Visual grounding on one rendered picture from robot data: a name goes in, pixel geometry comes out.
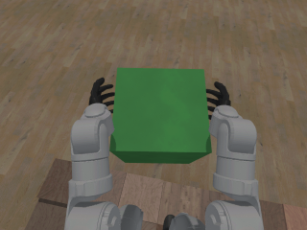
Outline right robot forearm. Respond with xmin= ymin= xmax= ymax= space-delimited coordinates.
xmin=208 ymin=104 xmax=264 ymax=230

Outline left robot forearm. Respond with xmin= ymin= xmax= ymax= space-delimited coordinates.
xmin=64 ymin=103 xmax=114 ymax=230

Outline right robot thigh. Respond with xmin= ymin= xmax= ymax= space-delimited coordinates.
xmin=170 ymin=215 xmax=205 ymax=230

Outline carton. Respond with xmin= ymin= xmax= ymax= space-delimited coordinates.
xmin=109 ymin=67 xmax=212 ymax=164

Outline robot left hand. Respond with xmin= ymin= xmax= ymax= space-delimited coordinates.
xmin=88 ymin=78 xmax=115 ymax=114

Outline left robot upper arm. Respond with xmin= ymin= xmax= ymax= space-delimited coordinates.
xmin=64 ymin=201 xmax=121 ymax=230

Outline robot right hand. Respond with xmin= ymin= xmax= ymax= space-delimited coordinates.
xmin=205 ymin=81 xmax=231 ymax=120

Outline right robot upper arm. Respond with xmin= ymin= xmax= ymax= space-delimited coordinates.
xmin=204 ymin=200 xmax=264 ymax=230

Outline robot thigh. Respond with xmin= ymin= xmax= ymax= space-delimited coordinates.
xmin=170 ymin=215 xmax=205 ymax=230
xmin=119 ymin=204 xmax=144 ymax=230

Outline left robot thigh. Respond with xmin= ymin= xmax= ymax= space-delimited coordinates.
xmin=119 ymin=204 xmax=144 ymax=230

